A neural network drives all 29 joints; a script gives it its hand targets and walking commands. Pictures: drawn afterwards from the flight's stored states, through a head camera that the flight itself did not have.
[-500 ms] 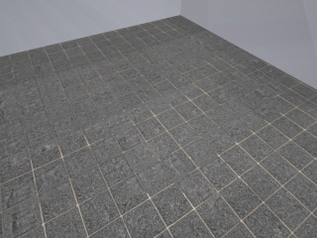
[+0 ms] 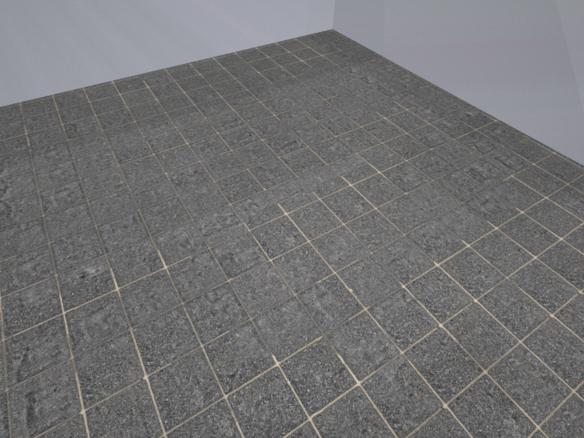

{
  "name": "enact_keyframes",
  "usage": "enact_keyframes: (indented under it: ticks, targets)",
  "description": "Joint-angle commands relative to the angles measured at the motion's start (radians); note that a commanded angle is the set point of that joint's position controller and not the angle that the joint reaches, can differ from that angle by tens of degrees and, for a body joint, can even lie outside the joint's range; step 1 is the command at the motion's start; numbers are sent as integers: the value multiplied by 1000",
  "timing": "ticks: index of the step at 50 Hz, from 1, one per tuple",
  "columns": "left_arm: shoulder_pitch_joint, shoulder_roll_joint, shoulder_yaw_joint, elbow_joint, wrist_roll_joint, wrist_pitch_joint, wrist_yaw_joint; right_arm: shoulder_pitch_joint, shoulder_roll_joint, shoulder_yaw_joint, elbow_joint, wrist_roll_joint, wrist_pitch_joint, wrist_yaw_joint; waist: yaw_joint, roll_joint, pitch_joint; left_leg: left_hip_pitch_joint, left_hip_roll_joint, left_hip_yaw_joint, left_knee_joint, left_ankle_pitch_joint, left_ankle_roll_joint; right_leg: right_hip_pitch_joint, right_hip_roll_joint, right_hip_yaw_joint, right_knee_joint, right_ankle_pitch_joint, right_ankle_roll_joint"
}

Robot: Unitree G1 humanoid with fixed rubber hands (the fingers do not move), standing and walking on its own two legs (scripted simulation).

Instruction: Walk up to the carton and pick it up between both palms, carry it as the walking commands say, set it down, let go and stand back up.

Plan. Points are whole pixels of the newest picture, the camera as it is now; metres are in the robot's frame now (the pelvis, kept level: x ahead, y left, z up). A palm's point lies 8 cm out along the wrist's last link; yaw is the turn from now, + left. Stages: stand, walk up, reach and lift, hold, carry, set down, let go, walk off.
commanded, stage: stand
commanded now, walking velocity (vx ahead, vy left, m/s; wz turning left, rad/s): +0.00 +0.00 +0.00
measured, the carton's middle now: out of the picture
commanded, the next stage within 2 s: walk up in 0.48 s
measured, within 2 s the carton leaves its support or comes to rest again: neither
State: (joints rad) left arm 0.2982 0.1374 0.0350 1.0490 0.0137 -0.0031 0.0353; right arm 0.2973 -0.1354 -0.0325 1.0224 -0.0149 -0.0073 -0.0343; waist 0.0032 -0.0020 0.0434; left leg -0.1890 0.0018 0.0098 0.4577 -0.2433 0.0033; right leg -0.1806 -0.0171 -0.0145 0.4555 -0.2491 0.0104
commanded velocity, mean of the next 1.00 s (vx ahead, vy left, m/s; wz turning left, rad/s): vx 0.00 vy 0.00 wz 0.00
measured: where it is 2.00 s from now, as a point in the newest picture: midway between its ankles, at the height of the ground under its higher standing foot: outside the picture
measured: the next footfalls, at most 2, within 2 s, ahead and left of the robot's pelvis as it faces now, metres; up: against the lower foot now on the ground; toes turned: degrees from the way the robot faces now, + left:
left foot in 0.98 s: -0.03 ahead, +0.19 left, +0.00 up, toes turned +7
right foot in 1.30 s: -0.02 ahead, -0.02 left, +0.00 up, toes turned +15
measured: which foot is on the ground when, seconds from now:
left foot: down 0.00-0.74, up 0.76-0.96, down 0.98-1.00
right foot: down 0.00-0.98, up 1.00-1.00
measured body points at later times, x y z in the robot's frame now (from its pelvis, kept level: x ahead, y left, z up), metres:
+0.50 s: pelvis -0.01 +0.00 +0.00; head +0.00 +0.00 +0.45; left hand -0.03 +0.21 -0.16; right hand -0.02 -0.21 -0.16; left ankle +0.00 +0.12 -0.74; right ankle +0.00 -0.12 -0.74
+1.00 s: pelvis -0.06 +0.04 -0.03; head -0.04 +0.07 +0.42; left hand +0.03 +0.34 -0.17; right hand +0.09 -0.24 -0.12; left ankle -0.07 +0.18 -0.75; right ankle +0.00 -0.12 -0.73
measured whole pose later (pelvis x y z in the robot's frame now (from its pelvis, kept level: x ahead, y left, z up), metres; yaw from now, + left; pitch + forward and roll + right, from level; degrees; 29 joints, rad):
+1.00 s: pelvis -0.06 +0.04 -0.03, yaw +8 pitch +0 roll -1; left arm 0.08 0.29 0.10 0.97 0.05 0.03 0.07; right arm 0.17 -0.31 -0.10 0.85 -0.04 0.03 -0.01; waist -0.01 -0.05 0.04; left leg -0.35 0.03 -0.04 0.70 -0.34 -0.01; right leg -0.42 -0.15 -0.09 0.77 -0.39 0.01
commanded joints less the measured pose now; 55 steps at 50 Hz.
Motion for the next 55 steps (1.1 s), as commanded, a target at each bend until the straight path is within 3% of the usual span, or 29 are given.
enact_keyframes:
  ticks: [1,33,34,35,36,37,38,39,40,41,43,46,47,48,49,50,51,52,53,55]
  targets:
    - [58,69,6,6,0,-8,4,57,-72,-10,2,0,-8,-4,-2,7,34,-19,72,-74,-91,81,37,-25,-59,63,-84,85,-30]
    - [88,37,-19,92,-1,-6,7,98,-35,8,84,-2,-4,-6,-1,5,55,-30,73,-66,-108,56,22,-42,-59,70,-99,48,-28]
    - [-52,232,35,-17,14,-17,31,-106,-238,-43,-21,-2,6,-11,7,-32,87,-154,54,-113,51,214,37,-67,-96,59,-9,292,-65]
    - [-49,251,47,-23,20,-17,41,-96,-222,-46,-41,3,6,-14,10,-60,10,-169,42,-84,176,267,35,-28,-148,89,13,422,-125]
    - [-26,256,54,-24,22,-13,47,-85,-196,-48,-53,4,7,-16,17,-108,-20,-192,12,-35,314,201,16,-18,-228,141,-22,457,-198]
    - [-18,249,58,-27,26,-10,52,-81,-177,-51,-82,-11,14,-14,31,-169,-44,-234,-12,0,462,-137,3,-18,-329,221,-63,498,-280]
    - [-18,242,68,-31,36,-10,56,-102,-159,-53,-110,-23,26,-12,48,-171,-51,-294,14,-33,595,-318,-5,-30,-398,262,-84,471,-342]
    - [-44,247,81,-43,37,-11,61,-117,-163,-61,-139,-28,35,-6,43,-129,-49,-318,55,-94,623,-314,-5,-60,-422,262,-94,374,-350]
    - [-98,250,87,-63,33,-7,65,-100,-166,-67,-147,-25,37,0,24,-117,-58,-297,62,-109,649,-301,-3,-96,-417,225,-84,292,-344]
    - [-139,246,85,-78,38,-1,65,-86,-159,-66,-159,-18,38,5,11,-143,-75,-282,57,-108,658,-297,0,-103,-408,196,-63,299,-335]
    - [-203,246,88,-93,53,-1,62,-64,-157,-67,-169,-13,43,14,-22,-128,-111,-234,60,-101,538,-218,-3,-102,-367,127,-20,321,-281]
    - [-278,246,88,-122,34,16,39,26,-172,-63,-161,-17,40,29,-69,-101,-134,11,-13,36,164,-47,3,-203,-263,-27,164,239,-170]
    - [-236,211,76,-125,23,28,26,42,-211,-65,-166,-29,34,30,-82,39,-117,91,5,-13,-21,81,26,-294,-178,-89,345,70,-107]
    - [-206,124,43,-171,20,38,17,5,-362,-89,-209,-49,27,23,-69,426,-71,99,295,-474,-141,395,154,-528,19,-131,629,-470,-27]
    - [-231,150,44,-179,14,44,26,-24,-390,-82,-208,-39,29,17,-57,285,-41,-16,320,-501,-130,446,268,-510,12,23,692,-486,-21]
    - [-231,157,48,-184,18,45,17,-29,-338,-73,-200,-35,29,10,-34,212,-27,-45,291,-417,-114,465,279,-478,-16,28,786,-407,-25]
    - [-244,171,37,-205,18,35,10,-83,-331,-59,-229,-45,27,5,-32,150,-20,-71,253,-358,-71,464,281,-475,0,34,751,-293,-34]
    - [-249,185,36,-212,21,18,5,-127,-333,-62,-241,-49,21,5,-25,185,-37,-85,234,-363,-31,485,267,-446,14,14,726,-219,-32]
    - [-214,200,43,-201,19,7,1,-167,-334,-61,-241,-46,12,7,3,191,-67,-93,208,-333,-8,564,247,-376,1,12,674,-162,-28]
    - [-182,201,52,-192,18,0,-8,-156,-320,-54,-239,-38,15,18,10,146,-115,-36,185,-309,18,566,226,-329,25,-14,590,-163,-35]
